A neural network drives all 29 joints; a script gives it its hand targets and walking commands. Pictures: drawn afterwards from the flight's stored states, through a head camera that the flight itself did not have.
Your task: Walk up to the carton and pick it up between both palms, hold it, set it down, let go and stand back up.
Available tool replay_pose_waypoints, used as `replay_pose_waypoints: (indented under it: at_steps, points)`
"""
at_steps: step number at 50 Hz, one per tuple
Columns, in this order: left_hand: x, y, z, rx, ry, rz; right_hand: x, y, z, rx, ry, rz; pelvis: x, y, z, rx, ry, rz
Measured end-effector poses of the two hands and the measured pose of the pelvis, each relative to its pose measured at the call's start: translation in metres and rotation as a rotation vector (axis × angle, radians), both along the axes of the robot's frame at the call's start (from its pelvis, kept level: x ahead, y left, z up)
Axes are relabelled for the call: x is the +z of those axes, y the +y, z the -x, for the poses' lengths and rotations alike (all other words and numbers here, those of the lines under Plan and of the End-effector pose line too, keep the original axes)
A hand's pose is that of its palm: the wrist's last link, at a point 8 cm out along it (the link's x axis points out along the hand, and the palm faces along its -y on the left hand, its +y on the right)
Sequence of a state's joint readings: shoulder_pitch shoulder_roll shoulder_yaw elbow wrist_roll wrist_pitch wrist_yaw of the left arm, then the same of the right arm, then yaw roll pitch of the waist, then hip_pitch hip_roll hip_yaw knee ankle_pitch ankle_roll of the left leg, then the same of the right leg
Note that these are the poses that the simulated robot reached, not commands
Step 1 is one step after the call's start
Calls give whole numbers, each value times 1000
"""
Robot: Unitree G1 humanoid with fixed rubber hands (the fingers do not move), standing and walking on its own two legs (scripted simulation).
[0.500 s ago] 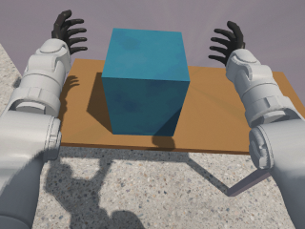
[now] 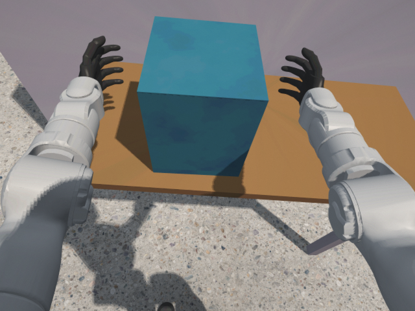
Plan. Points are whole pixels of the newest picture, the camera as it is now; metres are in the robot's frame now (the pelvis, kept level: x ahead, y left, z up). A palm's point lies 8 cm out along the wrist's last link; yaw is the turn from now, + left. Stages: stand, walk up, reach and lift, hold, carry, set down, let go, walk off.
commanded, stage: reach and lift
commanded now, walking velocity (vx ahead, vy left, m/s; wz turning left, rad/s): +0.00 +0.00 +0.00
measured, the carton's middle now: (200, 104) +0.51 +0.05 +0.06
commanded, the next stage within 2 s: none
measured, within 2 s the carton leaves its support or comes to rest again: neither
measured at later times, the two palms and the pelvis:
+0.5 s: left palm (112, 92) +0.49 +0.22 +0.10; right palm (294, 102) +0.49 -0.14 +0.11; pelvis +0.01 +0.01 -0.01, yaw -1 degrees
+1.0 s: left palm (127, 96) +0.48 +0.19 +0.10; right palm (274, 110) +0.48 -0.10 +0.10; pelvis +0.02 +0.01 +0.01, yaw -1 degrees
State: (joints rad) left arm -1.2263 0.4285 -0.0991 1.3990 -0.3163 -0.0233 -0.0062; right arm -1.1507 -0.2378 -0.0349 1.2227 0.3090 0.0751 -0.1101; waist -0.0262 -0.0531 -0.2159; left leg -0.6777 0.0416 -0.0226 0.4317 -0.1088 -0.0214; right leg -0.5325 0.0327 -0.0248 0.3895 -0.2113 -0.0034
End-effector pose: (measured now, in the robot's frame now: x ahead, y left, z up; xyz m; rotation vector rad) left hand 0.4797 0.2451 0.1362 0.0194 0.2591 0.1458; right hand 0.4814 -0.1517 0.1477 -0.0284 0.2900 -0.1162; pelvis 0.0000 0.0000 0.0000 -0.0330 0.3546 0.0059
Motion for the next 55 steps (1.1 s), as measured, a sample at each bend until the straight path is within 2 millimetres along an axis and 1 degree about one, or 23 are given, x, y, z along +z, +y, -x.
replay_pose_waypoints:
  at_steps: [10, 16, 24, 31, 35, 38, 41, 46, 50, 55]
  points:
    - [-31, -10, -4, -22, 2, 8, -27, 4, -1, 9, -1, 18, -4, 3, -2, -4, 48, 1]
    - [-39, -13, -7, -25, -10, 6, -37, 4, -3, 13, -8, 17, -6, 6, -5, -11, 70, 3]
    - [-38, -22, -14, -42, -29, 10, -38, 11, -10, 27, -36, 16, -6, 9, -9, -16, 80, 3]
    - [-37, -38, -18, -72, -33, 18, -37, 21, -12, 34, -40, 7, -4, 10, -11, -18, 70, 1]
    - [-37, -49, -18, -82, -38, 33, -40, 31, -11, 47, -40, 3, -2, 10, -12, -18, 55, -2]
    - [-35, -53, -19, -80, -50, 36, -43, 45, -8, 68, -49, -1, 0, 9, -12, -18, 34, -7]
    - [-37, -52, -18, -63, -47, 4, -46, 48, -5, 32, -82, 9, 3, 10, -11, -20, 6, -13]
    - [-36, -55, -12, -21, -64, 15, -49, 50, 2, -11, -127, -2, 7, 9, -13, -21, -35, -17]
    - [-38, -54, -5, -7, -52, 12, -49, 52, 4, 8, -123, 26, 9, 7, -16, -26, -62, -25]
    - [-38, -55, 0, 1, -44, 17, -49, 51, 6, 20, -117, 47, 9, 2, -21, -31, -79, -31]
